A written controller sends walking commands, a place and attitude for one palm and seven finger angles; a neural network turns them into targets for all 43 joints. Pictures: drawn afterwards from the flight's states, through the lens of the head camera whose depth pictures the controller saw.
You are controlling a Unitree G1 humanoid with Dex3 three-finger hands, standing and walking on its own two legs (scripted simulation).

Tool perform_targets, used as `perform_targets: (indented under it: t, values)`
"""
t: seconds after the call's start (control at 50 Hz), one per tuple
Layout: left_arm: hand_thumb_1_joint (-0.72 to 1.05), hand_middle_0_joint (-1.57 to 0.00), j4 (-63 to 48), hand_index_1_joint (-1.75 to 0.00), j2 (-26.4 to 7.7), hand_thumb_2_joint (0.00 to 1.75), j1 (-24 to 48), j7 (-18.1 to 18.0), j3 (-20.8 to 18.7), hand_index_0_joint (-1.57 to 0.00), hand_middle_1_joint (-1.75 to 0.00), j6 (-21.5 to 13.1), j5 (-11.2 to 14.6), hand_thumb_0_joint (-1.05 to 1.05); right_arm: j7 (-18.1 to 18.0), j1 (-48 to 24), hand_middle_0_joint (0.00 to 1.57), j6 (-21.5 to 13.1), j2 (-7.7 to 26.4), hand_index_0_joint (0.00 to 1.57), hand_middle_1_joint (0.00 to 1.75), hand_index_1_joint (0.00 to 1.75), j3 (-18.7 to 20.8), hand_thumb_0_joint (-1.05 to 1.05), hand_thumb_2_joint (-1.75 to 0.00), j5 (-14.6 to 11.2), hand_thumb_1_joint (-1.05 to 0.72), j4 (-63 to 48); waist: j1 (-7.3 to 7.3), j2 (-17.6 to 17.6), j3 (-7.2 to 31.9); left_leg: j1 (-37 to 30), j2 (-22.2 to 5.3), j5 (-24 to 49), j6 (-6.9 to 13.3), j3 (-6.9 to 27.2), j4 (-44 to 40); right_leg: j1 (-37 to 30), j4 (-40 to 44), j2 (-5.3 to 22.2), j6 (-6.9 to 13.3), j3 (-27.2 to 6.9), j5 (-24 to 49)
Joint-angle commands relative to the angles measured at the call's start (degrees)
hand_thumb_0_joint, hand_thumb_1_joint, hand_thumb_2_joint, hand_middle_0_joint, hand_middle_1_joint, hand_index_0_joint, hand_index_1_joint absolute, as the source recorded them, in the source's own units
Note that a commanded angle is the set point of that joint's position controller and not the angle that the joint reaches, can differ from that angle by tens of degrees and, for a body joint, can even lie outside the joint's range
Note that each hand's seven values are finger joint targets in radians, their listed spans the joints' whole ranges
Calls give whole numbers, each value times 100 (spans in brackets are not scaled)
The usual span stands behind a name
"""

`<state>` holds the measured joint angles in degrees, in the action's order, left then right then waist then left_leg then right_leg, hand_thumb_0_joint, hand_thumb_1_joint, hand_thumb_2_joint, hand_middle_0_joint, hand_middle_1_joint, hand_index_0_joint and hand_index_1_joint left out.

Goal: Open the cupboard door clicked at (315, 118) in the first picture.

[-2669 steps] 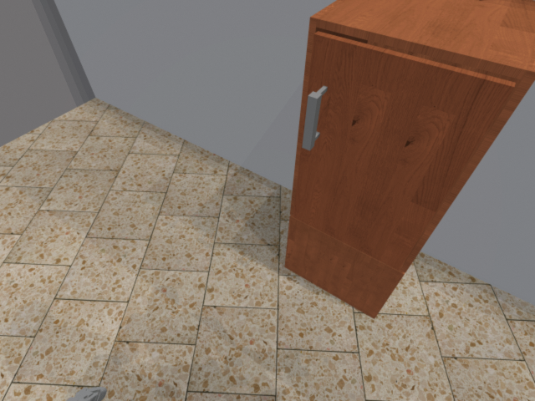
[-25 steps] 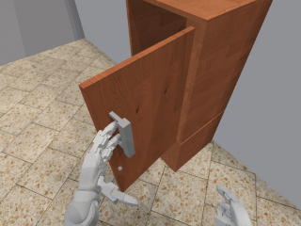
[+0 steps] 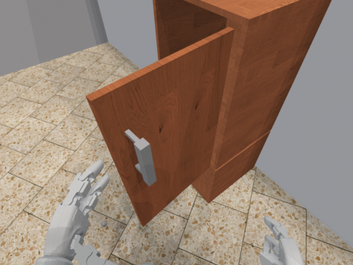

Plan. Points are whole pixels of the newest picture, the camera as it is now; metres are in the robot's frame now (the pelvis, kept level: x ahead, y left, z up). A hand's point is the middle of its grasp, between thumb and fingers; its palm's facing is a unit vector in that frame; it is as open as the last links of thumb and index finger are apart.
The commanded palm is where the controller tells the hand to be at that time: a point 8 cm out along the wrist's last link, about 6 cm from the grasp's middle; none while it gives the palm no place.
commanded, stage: slide the hand sideways off the handle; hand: left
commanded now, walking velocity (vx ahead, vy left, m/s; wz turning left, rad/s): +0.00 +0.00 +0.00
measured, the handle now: (140, 158) +0.32 +0.10 +0.09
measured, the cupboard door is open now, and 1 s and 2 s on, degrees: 96 96 96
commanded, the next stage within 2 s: draw the hand back to the body in 0.06 s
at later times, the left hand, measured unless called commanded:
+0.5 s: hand (71, 220) +0.18 +0.19 +0.12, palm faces -0.03 -1.00 -0.06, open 16.3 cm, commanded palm +0.15 +0.25 +0.13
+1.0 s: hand (23, 201) +0.19 +0.25 +0.16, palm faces +0.27 -0.90 -0.35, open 13.4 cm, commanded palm +0.15 +0.30 +0.19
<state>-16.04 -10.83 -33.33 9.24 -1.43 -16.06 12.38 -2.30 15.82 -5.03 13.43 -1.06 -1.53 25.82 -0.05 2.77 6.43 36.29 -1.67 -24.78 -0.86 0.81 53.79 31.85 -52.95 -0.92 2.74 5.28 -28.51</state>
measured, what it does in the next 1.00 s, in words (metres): stands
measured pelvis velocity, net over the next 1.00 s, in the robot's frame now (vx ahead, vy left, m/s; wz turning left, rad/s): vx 0.01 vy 0.04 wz -0.02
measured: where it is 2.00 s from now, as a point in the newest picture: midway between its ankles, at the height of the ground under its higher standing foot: outside the picture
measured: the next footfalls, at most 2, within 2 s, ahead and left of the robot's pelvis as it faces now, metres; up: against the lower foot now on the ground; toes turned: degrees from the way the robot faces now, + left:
none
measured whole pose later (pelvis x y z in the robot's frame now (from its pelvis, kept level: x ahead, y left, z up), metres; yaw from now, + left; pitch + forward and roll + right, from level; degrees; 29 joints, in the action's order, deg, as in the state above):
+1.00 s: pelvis +0.01 +0.04 +0.04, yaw -1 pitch -2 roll -1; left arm -26.0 -17.8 -33.4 -6.5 -9.1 -2.2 2.8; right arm -5.7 13.8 -7.1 12.7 -3.8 -0.6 32.2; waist 2.9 2.8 0.9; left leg 14.7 0.1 -16.8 2.2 -2.1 33.3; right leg 9.8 -29.8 0.2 -0.5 2.4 -17.9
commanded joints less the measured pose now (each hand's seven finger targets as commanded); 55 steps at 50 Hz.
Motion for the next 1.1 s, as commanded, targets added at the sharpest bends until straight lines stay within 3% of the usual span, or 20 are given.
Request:
perform_targets:
  t: [0.0, 0.06, 0.14, 0.2, 0.26, 0.32, 0.4, 0.44, 0.54, 0.6, 0.64, 0.66, 0.68, 0.72, 0.76, 0.9, 0.92, 0.94, 1.08]
  values:
    - [-50, -15, -1236, -30, -654, 30, 139, 175, -657, -15, -30, -453, 286, 0, -70, -523, 20, -327, 538, 20, 30, 30, 274, 0, -90, -32, -90, -985, -2, -475, 529, -245, 255, 951, 208, 12, -351, -355, 1201, 170, -343, -842, 1757]
    - [-50, -15, -1318, -30, -456, 30, 467, 276, -308, -15, -30, -490, 327, 0, -88, -459, 20, -425, 575, 20, 30, 30, 253, 0, -90, -39, -90, -1000, -113, -247, 505, -399, 241, 899, 223, 59, -393, -36, 1097, 84, -290, -639, 1527]
    - [-50, -15, -1276, -30, -502, 30, 354, 237, -304, -15, -30, -402, 270, 0, -93, -449, 20, -481, 582, 20, 30, 30, 267, 0, -90, -41, -90, -1022, -49, -303, 602, -425, 224, 928, 238, 82, -442, -7, 1004, 34, -242, -512, 1405]
    - [-50, -15, -1547, -30, -849, 30, 280, 97, -668, -15, -30, -259, 224, 0, -103, -501, 20, -446, 559, 20, 30, 30, 253, 0, -90, -51, -90, -1055, 111, -57, 764, -538, 219, 994, 248, 81, -579, -189, 980, -9, -184, -446, 1371]
    - [-50, -15, -1644, -30, -752, 30, 71, 28, -760, -15, -30, -104, 297, 0, -107, -527, 20, -428, 490, 20, 30, 30, 225, 0, -90, -99, -90, -1088, 163, -45, 749, -711, 197, 1106, 233, 86, -740, -262, 968, -53, -175, -284, 1566]
    - [-50, -15, -1715, -30, -660, 30, 147, 68, -661, -15, -30, 59, 365, 0, -112, -581, 20, -442, 518, 20, 30, 30, 177, 0, -90, -112, -90, -1096, 87, -132, 544, -739, 182, 976, 239, 108, -840, -240, 1100, -65, -198, -248, 1416]
    - [-50, -15, -1803, -30, -865, 30, 240, 176, -848, -15, -30, 256, 414, 0, -143, -597, 20, -505, 581, 20, 30, 30, 151, 0, -90, -129, -90, -1046, 95, -94, 437, -847, 154, 914, 237, 161, -966, -279, 1211, -88, -183, -213, 1294]
    - [-50, -15, -1863, -30, -810, 30, 280, 233, -796, -15, -30, 341, 443, 0, -148, -581, 20, -559, 571, 20, 30, 30, 126, 0, -90, -141, -90, -1043, 75, -28, 374, -965, 146, 881, 231, 189, -1060, -245, 1250, -88, -185, -157, 1272]
    - [-50, -15, -2041, -30, -943, 30, 443, 263, -990, -15, -30, 564, 491, 0, -166, -625, 20, -685, 599, 20, 30, 30, 87, 0, -90, -152, -90, -989, 138, 78, 305, -1135, 131, 771, 214, 255, -1274, -326, 1368, -98, -175, -89, 1131]
    - [-40, -15, -1909, -30, -1092, 34, 495, 277, -1260, -15, -30, 730, 552, 0, -181, -660, 20, -714, 625, 20, 30, 30, 74, 0, -90, -167, -90, -887, 172, -64, 241, -1174, 119, 752, 215, 279, -1382, -475, 1503, -107, -167, -86, 1072]
    - [-32, -16, -2161, -30, -1084, 37, 548, 317, -1230, -16, -30, 797, 555, 0, -176, -697, 20, -771, 615, 20, 30, 30, 52, 0, -90, -177, -90, -913, 208, 226, 306, -1324, 127, 816, 204, 268, -1474, -544, 1521, -85, -159, -61, 1150]
    - [-29, -16, -2807, -30, -1855, 39, 829, -525, -1382, -16, -30, 785, -326, 0, -322, -743, 20, -702, 542, 20, 30, 30, 58, 0, -90, -80, -90, -954, 420, 158, 254, -1382, 73, 676, 201, 192, -1727, -714, 1960, 15, -85, -452, 1115]
    - [-26, -16, -2453, -30, -1316, 40, 316, -883, -1158, -16, -30, 926, -394, 0, -376, -691, 20, -664, 437, 20, 30, 30, 17, 0, -90, -25, -90, -873, 293, 115, -88, -1465, 82, 566, 186, 125, -1803, -659, 2169, 56, -88, -449, 963]
    - [-18, -16, -2246, -30, -1076, 43, 62, -1244, -945, -16, -30, 1071, -635, 0, -384, -703, 20, -575, 440, 20, 30, 30, -1, 0, -90, -3, -90, -729, 234, -107, -288, -1647, 31, 632, 208, 109, -1947, -846, 2352, 72, -119, -388, 943]
    - [-12, -16, -2386, -30, -1247, 47, 217, -1434, -1041, -16, -30, 1076, -779, 0, -389, -779, 20, -514, 498, 20, 30, 30, 5, 0, -90, 26, -90, -662, 241, 94, -228, -1878, 24, 773, 210, 95, -2141, -1093, 2466, 88, -123, -376, 1074]
    - [13, -17, -2278, -30, -1502, 57, 421, -1713, -1349, -17, -30, 1003, -964, 0, -389, -958, 20, -527, 536, 20, 30, 30, 14, 0, -90, 105, -90, -369, 291, 43, -294, -2482, -35, 1301, 197, 100, -2784, -1827, 2870, 87, -114, -330, 1541]
    - [17, -17, -2282, -30, -1396, 58, 382, -1707, -1306, -17, -30, 1001, -949, 0, -379, -991, 20, -523, 525, 20, 30, 30, 10, 0, -90, 109, -90, -360, 290, 40, -363, -2529, -40, 1317, 193, 96, -2875, -1875, 2896, 84, -130, -314, 1556]
    - [20, -18, -2363, -30, -1444, 60, 499, -1719, -1349, -18, -30, 972, -972, 0, -372, -990, 20, -530, 544, 20, 30, 30, 28, 0, -90, 103, -90, -323, 289, 185, -289, -2665, -41, 1457, 192, 81, -2920, -1936, 2933, 80, -127, -330, 1667]
    - [44, -18, -2232, -30, -1534, 70, 452, -1727, -1726, -18, -30, 929, -955, 0, -263, -1026, 20, -487, 555, 20, 30, 30, 93, 0, -90, 135, -90, -127, 356, 176, -298, -2978, -99, 2379, 118, 46, -3150, -2338, 3093, 65, -137, -328, 2235]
